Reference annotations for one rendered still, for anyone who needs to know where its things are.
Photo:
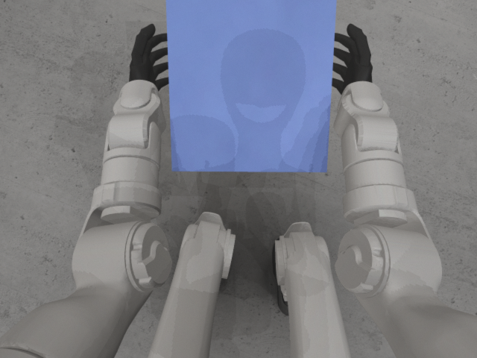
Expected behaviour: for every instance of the carton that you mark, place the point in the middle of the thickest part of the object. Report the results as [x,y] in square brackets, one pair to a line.
[250,84]

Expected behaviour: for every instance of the robot right forearm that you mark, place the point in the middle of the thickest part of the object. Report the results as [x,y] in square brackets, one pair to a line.
[376,191]

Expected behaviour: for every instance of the robot left upper arm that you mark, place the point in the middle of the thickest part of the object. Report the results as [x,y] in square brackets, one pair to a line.
[116,267]

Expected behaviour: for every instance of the left robot hand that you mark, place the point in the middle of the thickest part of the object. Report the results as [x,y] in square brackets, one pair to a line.
[142,63]

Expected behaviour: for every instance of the right robot hand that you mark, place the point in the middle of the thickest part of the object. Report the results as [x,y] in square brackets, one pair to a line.
[359,67]

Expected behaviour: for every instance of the robot right upper arm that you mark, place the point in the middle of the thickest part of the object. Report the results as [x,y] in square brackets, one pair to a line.
[395,275]

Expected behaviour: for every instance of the robot right shin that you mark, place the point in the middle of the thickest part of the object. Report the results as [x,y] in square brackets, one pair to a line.
[302,227]

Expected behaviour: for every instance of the robot left forearm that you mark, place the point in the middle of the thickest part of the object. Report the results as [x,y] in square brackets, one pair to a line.
[131,163]

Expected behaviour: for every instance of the robot right foot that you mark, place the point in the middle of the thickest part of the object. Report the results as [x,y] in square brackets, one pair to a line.
[283,305]

